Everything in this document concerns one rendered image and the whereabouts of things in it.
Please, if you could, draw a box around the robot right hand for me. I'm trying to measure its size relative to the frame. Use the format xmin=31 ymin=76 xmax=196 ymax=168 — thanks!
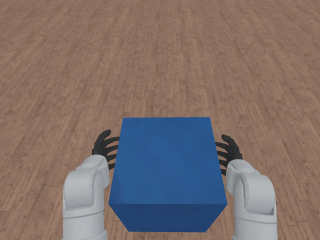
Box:
xmin=215 ymin=134 xmax=243 ymax=176

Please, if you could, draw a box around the right robot forearm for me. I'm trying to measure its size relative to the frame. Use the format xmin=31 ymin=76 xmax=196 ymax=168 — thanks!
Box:
xmin=225 ymin=159 xmax=278 ymax=240

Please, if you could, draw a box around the carton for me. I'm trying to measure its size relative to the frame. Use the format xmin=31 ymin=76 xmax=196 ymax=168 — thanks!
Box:
xmin=108 ymin=117 xmax=228 ymax=233

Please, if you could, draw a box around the left robot forearm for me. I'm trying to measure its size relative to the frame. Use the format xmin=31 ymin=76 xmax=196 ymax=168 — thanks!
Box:
xmin=61 ymin=154 xmax=110 ymax=240

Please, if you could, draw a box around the robot left hand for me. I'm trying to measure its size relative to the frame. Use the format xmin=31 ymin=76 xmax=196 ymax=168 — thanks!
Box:
xmin=91 ymin=129 xmax=120 ymax=170

